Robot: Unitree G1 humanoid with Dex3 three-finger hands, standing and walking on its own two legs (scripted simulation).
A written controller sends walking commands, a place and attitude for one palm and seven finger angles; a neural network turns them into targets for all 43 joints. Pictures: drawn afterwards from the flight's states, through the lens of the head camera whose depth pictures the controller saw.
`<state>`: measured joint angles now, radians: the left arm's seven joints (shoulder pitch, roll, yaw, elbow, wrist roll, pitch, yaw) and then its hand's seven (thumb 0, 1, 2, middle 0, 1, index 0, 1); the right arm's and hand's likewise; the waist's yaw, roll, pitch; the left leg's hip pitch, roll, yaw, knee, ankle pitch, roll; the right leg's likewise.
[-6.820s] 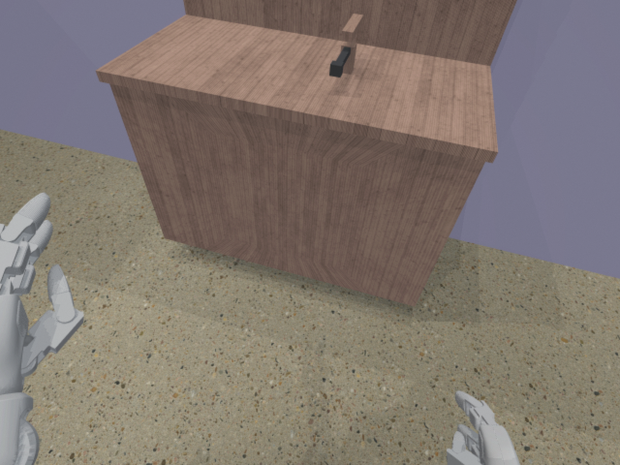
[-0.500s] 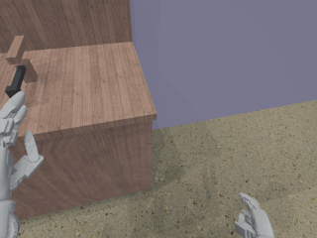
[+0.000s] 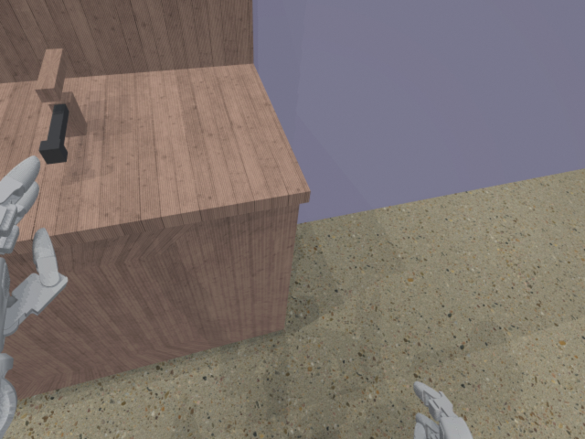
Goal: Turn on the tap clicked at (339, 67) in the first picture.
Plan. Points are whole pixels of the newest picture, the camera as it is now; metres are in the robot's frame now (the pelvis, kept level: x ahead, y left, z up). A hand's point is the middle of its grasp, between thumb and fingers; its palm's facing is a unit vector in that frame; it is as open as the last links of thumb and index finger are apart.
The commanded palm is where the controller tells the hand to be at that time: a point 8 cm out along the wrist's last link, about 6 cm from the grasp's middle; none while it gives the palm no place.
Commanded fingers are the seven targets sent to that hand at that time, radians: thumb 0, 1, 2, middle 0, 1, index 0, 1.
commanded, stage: come to a stop and stand still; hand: left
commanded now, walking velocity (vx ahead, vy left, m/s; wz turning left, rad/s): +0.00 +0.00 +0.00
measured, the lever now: (53, 151) +0.49 +0.42 +0.08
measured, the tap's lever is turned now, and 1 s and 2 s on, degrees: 0 0 0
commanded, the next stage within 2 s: look again from close up in 0.74 s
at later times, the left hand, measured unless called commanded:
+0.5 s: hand (76, 232) +0.27 +0.24 +0.18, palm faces +0.41 -0.83 -0.37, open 7.4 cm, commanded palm +0.20 +0.28 +0.18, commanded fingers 0.00 0.90 0.90 -0.20 -0.30 -0.20 -0.30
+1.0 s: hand (78, 248) +0.26 +0.24 +0.17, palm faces +0.41 -0.83 -0.37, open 7.4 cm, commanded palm +0.20 +0.27 +0.18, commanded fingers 0.00 0.90 0.90 -0.20 -0.30 -0.20 -0.30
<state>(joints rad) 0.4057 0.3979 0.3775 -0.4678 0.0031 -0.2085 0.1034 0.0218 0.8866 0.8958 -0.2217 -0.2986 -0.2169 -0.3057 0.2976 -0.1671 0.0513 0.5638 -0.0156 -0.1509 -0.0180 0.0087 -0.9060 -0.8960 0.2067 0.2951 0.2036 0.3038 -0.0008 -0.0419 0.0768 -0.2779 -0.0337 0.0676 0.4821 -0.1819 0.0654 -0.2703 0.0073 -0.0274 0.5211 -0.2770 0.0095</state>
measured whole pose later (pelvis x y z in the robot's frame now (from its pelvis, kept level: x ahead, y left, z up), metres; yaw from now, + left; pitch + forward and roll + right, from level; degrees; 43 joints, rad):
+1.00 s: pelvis +0.04 -0.01 +0.01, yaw +1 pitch +0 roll -1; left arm 0.46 0.34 0.34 -0.47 -0.06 -0.15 0.14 0.02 0.89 0.90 -0.21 -0.30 -0.21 -0.30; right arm 0.19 -0.21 0.03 0.56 -0.01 -0.06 -0.06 0.01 -0.91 -0.90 0.21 0.29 0.20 0.30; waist 0.00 0.03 0.00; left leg -0.22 -0.02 0.04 0.41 -0.21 0.05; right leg -0.15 0.03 -0.05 0.33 -0.19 -0.02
